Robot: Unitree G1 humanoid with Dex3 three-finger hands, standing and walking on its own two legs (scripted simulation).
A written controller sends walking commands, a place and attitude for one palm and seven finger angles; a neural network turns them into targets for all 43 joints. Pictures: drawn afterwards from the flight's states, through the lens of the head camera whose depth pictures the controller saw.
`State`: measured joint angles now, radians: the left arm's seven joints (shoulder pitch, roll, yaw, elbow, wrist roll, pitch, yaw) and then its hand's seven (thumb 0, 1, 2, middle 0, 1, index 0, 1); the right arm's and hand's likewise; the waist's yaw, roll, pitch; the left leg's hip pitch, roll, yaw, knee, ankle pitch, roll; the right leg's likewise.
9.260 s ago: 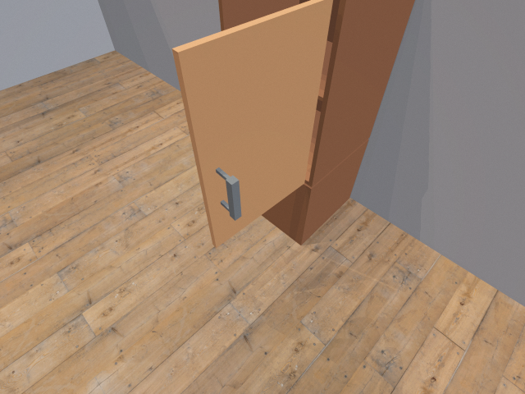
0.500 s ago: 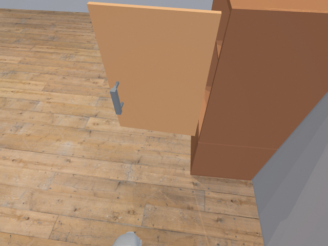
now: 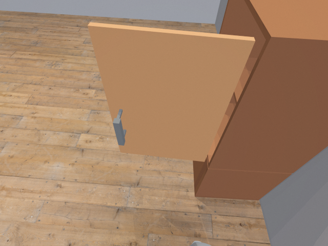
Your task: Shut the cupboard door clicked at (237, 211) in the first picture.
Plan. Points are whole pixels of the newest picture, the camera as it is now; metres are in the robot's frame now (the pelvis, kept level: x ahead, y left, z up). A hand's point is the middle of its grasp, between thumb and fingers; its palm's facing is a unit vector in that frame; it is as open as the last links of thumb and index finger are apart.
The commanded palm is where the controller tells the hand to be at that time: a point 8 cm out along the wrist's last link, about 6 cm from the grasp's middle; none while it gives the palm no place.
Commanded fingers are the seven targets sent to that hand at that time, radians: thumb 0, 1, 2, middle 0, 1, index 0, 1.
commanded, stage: come to a stop and stand still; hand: left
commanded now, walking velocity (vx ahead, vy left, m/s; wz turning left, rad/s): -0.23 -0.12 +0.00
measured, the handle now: (121, 127) +0.51 +0.18 -0.11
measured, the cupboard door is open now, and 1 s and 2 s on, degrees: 87 87 87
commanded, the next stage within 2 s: look again from close up in 0.86 s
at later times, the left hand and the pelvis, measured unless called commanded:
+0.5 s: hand out of the picture +0.05 +0.19 -0.19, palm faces +0.05 -0.98 -0.21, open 7.3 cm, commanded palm none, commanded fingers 0.00 0.90 0.90 -0.20 -0.30 -0.20 -0.30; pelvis -0.01 +0.01 -0.01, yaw +0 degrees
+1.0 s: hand out of the picture -0.02 +0.22 -0.16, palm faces -0.02 -0.97 -0.25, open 7.4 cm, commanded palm none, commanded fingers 0.00 0.90 0.90 -0.20 -0.30 -0.20 -0.30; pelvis -0.01 +0.03 +0.00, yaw -2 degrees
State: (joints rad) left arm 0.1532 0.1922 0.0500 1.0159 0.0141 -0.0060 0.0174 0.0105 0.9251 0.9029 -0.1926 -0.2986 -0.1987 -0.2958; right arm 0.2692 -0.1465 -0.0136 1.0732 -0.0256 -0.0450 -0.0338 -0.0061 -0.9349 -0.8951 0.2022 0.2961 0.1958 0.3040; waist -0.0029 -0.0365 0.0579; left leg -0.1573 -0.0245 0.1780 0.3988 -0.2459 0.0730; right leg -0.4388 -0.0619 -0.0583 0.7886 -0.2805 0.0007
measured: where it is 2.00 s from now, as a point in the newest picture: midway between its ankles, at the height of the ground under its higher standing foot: outside the picture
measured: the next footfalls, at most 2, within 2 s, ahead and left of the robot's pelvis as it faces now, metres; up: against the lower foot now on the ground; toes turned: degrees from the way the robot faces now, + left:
right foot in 0.10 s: +0.07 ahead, -0.11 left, +0.00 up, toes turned +0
left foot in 0.48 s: +0.02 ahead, +0.11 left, +0.00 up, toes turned +3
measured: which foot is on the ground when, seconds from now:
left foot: down 0.00-0.18, up 0.20-0.46, down 0.48-1.00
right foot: up 0.00-0.08, down 0.10-1.00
